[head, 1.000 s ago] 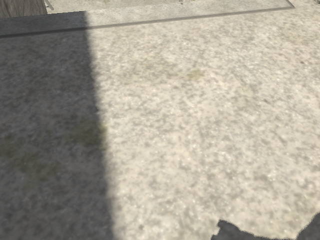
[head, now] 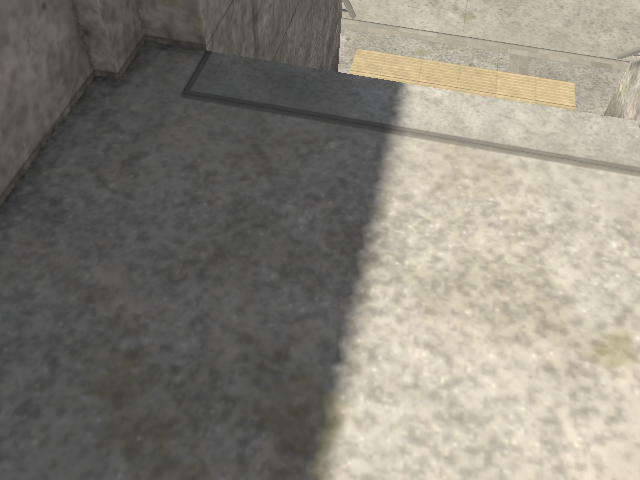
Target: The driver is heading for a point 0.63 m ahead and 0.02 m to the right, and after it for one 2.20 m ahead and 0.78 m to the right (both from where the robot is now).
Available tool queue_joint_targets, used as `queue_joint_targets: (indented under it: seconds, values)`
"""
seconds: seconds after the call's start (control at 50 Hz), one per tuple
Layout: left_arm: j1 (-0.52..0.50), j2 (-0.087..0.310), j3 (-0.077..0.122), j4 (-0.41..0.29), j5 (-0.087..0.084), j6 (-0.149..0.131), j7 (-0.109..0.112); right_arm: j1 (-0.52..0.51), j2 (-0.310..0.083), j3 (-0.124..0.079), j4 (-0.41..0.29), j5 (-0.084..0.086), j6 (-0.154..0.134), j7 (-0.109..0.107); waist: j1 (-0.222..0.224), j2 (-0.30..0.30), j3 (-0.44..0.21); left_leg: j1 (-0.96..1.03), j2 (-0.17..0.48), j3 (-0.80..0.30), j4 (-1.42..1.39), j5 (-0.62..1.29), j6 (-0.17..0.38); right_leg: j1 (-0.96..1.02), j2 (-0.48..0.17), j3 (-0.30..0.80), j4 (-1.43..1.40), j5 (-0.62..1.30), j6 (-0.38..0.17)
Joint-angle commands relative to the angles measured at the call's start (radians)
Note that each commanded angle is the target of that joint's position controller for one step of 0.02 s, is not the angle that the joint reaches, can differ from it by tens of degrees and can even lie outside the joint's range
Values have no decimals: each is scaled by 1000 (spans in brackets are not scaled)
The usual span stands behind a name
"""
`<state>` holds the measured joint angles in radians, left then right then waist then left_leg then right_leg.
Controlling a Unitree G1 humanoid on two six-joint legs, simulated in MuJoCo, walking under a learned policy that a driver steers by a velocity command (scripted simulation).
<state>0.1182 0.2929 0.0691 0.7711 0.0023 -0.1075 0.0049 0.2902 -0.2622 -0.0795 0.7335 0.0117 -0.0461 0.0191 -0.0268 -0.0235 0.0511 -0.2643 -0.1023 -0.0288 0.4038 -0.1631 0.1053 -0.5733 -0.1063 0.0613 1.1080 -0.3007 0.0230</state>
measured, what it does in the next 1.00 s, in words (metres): walks ahead: right foot, then left foot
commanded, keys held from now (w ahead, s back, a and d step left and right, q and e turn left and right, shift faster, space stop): w+q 0.14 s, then w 0.58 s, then w+e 0.28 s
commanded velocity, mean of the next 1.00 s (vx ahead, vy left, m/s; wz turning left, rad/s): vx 0.50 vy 0.00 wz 0.15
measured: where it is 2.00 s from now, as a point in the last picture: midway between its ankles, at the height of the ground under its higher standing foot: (320, 236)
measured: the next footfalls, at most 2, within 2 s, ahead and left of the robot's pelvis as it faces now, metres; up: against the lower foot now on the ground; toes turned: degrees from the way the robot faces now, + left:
right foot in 0.28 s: +0.35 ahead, -0.13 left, +0.00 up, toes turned +11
left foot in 0.80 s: +0.58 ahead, +0.16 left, +0.00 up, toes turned +11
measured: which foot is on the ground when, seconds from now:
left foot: down 0.00-0.30, up 0.32-0.78, down 0.80-1.00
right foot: up 0.00-0.26, down 0.28-0.82, up 0.84-1.00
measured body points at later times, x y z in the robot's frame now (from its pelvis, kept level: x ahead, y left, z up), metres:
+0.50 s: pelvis +0.28 -0.05 +0.00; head +0.31 -0.06 +0.45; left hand +0.30 +0.23 -0.11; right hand +0.46 -0.29 -0.11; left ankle +0.26 +0.09 -0.66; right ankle +0.31 -0.14 -0.74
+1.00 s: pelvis +0.53 +0.06 +0.00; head +0.55 +0.07 +0.45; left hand +0.59 +0.35 -0.13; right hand +0.67 -0.20 -0.10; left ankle +0.54 +0.15 -0.74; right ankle +0.54 -0.10 -0.66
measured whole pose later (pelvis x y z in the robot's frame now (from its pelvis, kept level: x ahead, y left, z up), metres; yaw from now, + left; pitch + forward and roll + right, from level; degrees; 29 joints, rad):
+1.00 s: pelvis +0.53 +0.06 +0.00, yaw +5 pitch +1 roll +1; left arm 0.27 0.31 0.07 0.83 -0.03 -0.04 0.00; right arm 0.24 -0.25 -0.06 0.74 -0.01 -0.09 0.02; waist 0.00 -0.05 0.02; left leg -0.23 -0.02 0.11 0.38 -0.18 0.05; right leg -0.56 -0.08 0.06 1.14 -0.29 0.00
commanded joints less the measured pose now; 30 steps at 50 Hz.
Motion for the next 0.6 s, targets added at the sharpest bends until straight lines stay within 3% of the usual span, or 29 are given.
queue_joint_targets:
  seconds: [0.02, 0.1, 0.18, 0.24, 0.26, 0.28, 0.3, 0.32, 0.34, 0.36, 0.38, 0.4, 0.42, 0.44, 0.48, 0.54, 0.6]
  values:
    - [1, 67, 18, -66, 14, 9, 6, -34, -160, -39, -84, 2, -24, -23, 39, 56, -82, 54, 239, -248, -183, 288, 187, -63, 2, -12, -141, 119, 39]
    - [-145, 34, 0, -107, 5, 3, -6, 19, -167, -42, -68, 8, -13, -35, -21, 104, -56, 8, 182, -208, -161, 158, 127, 13, 65, -19, -451, 356, 46]
    - [-199, 66, 5, -132, -10, -11, -27, 73, -156, -39, -43, 13, -8, -37, -48, 123, -53, 82, 231, -284, -98, 65, 112, 50, 84, 2, -571, 382, 23]
    - [-155, 93, 17, -129, -8, -25, -38, 77, -152, -39, -33, 6, -2, -41, -22, 154, -51, 159, 272, -340, -22, 118, 92, 99, 85, -8, -607, 272, -24]
    - [-93, 103, 24, -113, -5, -29, -36, 64, -146, -36, -36, 5, 0, -40, 15, 162, -68, 162, 254, -333, 32, 203, 77, 180, 101, -33, -642, 253, -48]
    - [9, 133, 40, -88, 6, -34, -32, 57, -117, -26, -43, 1, 0, -37, 63, 143, -136, 142, 198, -295, 166, 302, 49, 338, 86, -25, -648, 258, -84]
    - [168, 184, 51, -71, 17, -35, -27, 63, -78, -7, -64, -15, -2, -36, 124, 34, -280, 14, 133, -220, 449, 150, 10, 597, -71, 148, -627, 261, -149]
    - [268, 261, 74, -19, 18, -24, -36, 239, -19, 9, -61, 19, -13, -35, 58, -327, -384, -354, -16, -126, 783, -358, -70, 908, -271, 631, -740, 36, -331]
    - [267, 163, 52, -22, -16, -21, -42, 208, -111, -3, -40, 28, -19, -37, 92, -220, -319, -499, 35, -183, 903, -403, -74, 894, -282, 751, -818, -226, -323]
    - [211, 108, 35, -34, -18, -15, -37, 70, -159, -14, -62, 25, -20, -35, 117, -111, -181, -541, 75, -169, 926, -311, -70, 770, -243, 599, -831, -227, -279]
    - [153, 97, 26, -45, -3, -6, -33, -8, -149, -11, -82, 10, -22, -37, 98, -30, -118, -512, 117, -122, 897, -236, -68, 644, -202, 479, -842, -124, -253]
    - [122, 80, 18, -42, 3, -1, -32, -48, -135, -11, -97, -6, -27, -35, 77, -19, -65, -494, 149, -106, 834, -186, -69, 547, -167, 402, -863, -17, -253]
    - [110, 65, 10, -41, 11, -3, -29, -40, -121, -12, -99, -7, -28, -30, 50, -45, -63, -439, 180, -98, 784, -150, -68, 491, -134, 339, -880, 68, -241]
    - [112, 55, 7, -35, 10, -5, -29, -25, -105, -9, -94, -4, -27, -28, 39, -68, -69, -407, 189, -84, 747, -138, -72, 468, -111, 296, -897, 124, -239]
    - [135, 72, 9, -18, -3, -9, -26, -28, -77, -1, -97, -4, -23, -26, 34, -73, -70, -408, 200, -57, 672, -127, -85, 452, -107, 236, -920, 225, -255]
    - [164, 118, 20, 2, -10, -2, -16, -123, -51, 14, -125, -10, -25, -25, 55, -46, -55, -431, 213, -31, 493, -8, -107, 453, -104, 159, -951, 317, -258]
    - [201, 133, 20, 22, -19, 8, -13, -213, -37, 23, -139, -4, -31, -15, 87, -48, -40, -380, 194, -6, 313, 145, -113, 449, -74, 79, -956, 341, -229]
